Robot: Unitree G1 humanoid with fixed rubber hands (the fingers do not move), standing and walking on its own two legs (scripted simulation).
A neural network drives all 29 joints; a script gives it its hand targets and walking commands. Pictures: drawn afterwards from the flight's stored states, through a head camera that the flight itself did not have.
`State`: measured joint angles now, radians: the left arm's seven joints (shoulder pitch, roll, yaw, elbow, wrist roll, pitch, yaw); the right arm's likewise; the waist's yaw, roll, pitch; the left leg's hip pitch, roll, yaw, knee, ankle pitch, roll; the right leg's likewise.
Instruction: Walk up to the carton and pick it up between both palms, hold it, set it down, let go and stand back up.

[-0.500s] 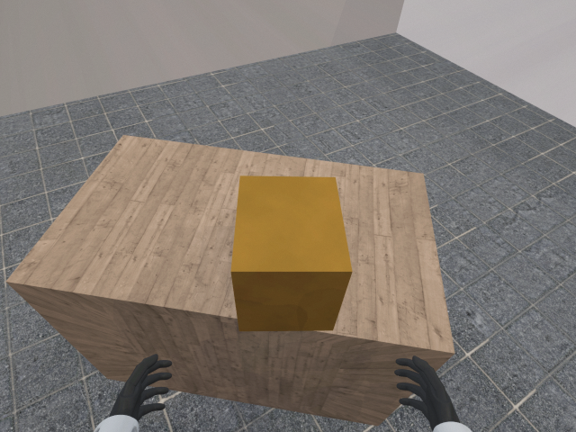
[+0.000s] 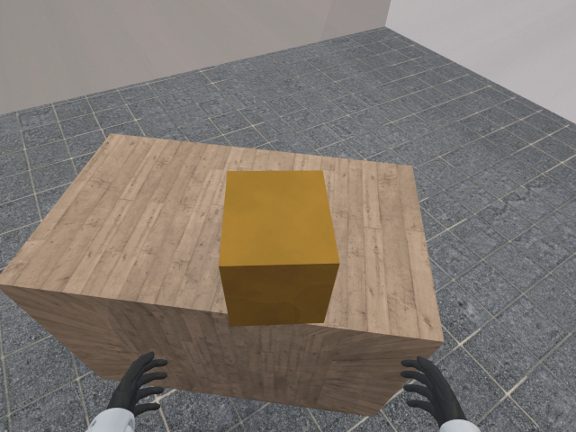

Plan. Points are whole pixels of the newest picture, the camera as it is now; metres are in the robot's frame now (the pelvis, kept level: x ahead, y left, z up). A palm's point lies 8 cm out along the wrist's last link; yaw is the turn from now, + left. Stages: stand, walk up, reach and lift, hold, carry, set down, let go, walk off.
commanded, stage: let go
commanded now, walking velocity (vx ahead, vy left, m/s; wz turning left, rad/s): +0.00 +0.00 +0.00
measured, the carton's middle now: (276, 248) +0.44 +0.02 -0.07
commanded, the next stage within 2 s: stand in 0.10 s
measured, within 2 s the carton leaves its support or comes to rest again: neither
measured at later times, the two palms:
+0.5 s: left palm (108, 430) +0.15 +0.25 -0.10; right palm out of the picture +0.08 -0.25 -0.11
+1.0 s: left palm out of the picture +0.12 +0.26 -0.11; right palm out of the picture +0.05 -0.23 -0.12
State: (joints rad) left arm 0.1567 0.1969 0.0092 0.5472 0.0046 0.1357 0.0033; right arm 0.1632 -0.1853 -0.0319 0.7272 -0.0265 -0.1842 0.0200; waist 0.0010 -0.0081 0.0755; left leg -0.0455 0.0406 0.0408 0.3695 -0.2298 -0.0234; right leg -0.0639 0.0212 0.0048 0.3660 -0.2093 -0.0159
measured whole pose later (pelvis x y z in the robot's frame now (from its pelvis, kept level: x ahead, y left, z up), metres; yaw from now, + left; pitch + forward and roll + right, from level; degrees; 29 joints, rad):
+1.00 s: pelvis +0.01 +0.02 -0.01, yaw -5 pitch +0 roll +0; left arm 0.28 0.20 0.03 0.73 0.02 0.00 0.01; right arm 0.31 -0.21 -0.06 0.79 -0.02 0.02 -0.01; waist -0.01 0.00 -0.01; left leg -0.17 0.03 0.12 0.48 -0.30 0.01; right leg -0.24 0.01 0.09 0.49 -0.26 0.02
